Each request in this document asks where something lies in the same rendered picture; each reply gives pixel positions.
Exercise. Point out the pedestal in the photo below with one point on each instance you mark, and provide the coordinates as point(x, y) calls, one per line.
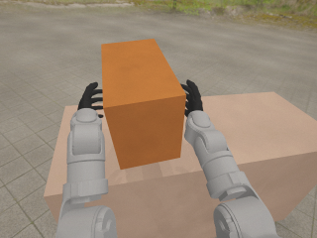
point(272, 141)

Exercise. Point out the left robot hand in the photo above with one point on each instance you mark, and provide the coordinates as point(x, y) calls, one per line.
point(86, 101)

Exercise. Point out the carton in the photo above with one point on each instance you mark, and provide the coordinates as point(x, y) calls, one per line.
point(143, 102)

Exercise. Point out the left robot forearm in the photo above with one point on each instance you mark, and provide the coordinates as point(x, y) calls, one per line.
point(85, 157)

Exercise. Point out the robot left upper arm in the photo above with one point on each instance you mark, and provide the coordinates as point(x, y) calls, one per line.
point(88, 222)

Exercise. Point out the right robot forearm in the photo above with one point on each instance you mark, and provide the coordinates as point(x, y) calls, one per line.
point(224, 179)

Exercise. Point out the right robot hand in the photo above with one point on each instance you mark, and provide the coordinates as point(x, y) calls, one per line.
point(194, 102)

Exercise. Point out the robot right upper arm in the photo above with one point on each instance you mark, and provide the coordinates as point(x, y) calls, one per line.
point(244, 217)

